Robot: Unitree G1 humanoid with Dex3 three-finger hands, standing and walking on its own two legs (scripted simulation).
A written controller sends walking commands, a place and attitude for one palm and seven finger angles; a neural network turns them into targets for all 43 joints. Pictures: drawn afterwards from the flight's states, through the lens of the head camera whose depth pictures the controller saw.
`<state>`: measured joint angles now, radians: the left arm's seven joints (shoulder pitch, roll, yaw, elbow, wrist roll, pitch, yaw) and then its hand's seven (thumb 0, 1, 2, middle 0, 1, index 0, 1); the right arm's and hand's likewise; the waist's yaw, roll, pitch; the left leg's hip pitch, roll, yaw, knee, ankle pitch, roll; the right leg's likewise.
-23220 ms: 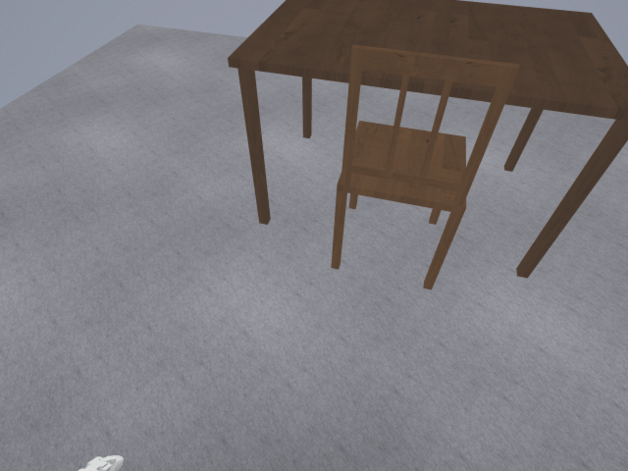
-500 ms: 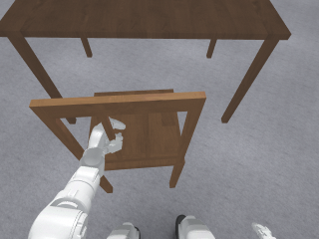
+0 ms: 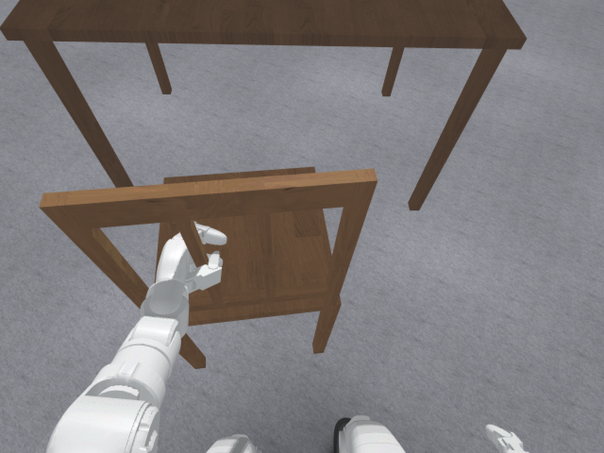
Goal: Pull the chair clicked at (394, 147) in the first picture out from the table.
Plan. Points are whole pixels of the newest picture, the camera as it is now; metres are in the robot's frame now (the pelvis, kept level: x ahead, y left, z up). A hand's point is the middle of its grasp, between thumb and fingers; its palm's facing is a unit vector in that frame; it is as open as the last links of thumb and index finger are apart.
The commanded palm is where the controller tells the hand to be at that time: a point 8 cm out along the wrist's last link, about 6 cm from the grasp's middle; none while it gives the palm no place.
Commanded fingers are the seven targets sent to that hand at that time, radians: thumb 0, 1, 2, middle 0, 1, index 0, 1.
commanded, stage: step backward, pulling the chair out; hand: left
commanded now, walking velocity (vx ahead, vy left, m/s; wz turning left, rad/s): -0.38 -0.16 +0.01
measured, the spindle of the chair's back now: (203, 265) +0.39 +0.16 -0.08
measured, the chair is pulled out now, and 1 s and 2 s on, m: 0.41 0.67 0.67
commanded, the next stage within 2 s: stop walking, hand still on the chair in 0.24 s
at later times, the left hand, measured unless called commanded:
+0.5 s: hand (200, 368) +0.23 +0.13 -0.05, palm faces +0.07 -0.98 -0.20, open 5.0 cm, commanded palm +0.21 +0.18 -0.03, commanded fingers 0.00 0.90 0.90 -0.50 -1.45 -0.50 -1.45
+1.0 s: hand out of the picture +0.12 +0.14 -0.05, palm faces +0.13 -0.97 -0.20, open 5.1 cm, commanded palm +0.10 +0.19 -0.03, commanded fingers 0.00 0.90 0.90 -0.50 -1.45 -0.50 -1.45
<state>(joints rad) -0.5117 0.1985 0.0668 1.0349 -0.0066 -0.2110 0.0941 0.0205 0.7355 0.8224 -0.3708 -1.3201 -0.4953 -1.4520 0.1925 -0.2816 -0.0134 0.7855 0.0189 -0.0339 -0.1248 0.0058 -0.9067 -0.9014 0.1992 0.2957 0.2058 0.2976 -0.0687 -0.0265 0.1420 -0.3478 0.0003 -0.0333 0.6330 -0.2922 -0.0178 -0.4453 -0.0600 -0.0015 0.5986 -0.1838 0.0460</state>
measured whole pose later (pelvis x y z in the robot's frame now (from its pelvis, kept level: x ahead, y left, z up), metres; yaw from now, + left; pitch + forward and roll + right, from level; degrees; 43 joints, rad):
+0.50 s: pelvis -0.13 -0.02 +0.00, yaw -2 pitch -1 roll +0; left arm -0.38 0.21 0.12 0.90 -0.03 -0.14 0.10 0.02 0.73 0.81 -0.39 -1.29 -0.49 -1.45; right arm 0.21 -0.27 -0.01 0.75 0.03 -0.02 -0.12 0.01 -0.91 -0.90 0.20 0.30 0.21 0.30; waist -0.07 0.00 0.16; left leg -0.30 0.00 -0.02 0.63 -0.31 0.00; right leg -0.34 -0.07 -0.01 0.61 -0.26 0.05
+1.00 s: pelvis -0.12 -0.03 +0.02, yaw -3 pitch -2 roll -1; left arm 0.05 0.17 0.06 0.65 -0.04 -0.13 0.09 0.03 0.73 0.83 -0.39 -1.26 -0.49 -1.45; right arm 0.21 -0.20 0.03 0.71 0.01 -0.06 -0.11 0.01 -0.90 -0.90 0.20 0.30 0.21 0.30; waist 0.00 0.02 0.04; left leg -0.18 0.04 -0.01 0.47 -0.25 -0.02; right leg -0.20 0.00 0.01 0.44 -0.20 0.01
